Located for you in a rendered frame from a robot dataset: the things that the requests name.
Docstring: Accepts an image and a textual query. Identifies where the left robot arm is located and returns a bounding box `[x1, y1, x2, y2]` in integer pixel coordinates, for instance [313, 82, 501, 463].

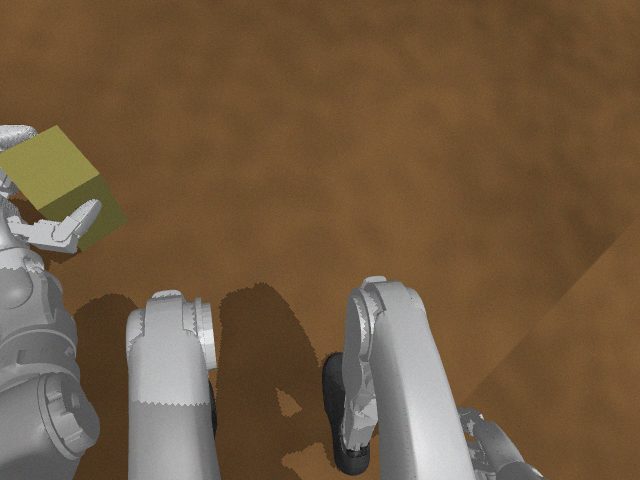
[0, 247, 100, 480]

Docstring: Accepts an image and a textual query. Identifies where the right robot hand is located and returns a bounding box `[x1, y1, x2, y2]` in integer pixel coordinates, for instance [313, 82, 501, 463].
[456, 407, 525, 480]

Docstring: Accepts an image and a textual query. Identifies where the right robot foot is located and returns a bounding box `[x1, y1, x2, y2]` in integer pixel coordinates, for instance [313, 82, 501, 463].
[322, 352, 370, 476]

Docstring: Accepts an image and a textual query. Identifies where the left robot hand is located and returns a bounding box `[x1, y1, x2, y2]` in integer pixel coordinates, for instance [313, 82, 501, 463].
[0, 125, 102, 254]

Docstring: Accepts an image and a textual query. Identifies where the right robot arm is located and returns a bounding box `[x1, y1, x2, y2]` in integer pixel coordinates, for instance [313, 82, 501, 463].
[496, 462, 548, 480]

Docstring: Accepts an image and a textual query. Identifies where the carton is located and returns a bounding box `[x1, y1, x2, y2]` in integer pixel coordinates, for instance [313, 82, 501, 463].
[0, 125, 128, 251]

